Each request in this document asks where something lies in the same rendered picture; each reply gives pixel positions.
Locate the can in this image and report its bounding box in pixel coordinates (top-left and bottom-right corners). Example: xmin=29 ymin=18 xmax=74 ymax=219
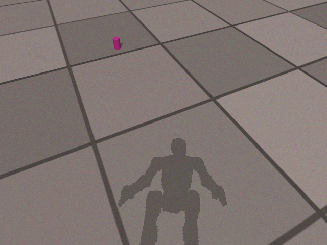
xmin=113 ymin=37 xmax=121 ymax=50

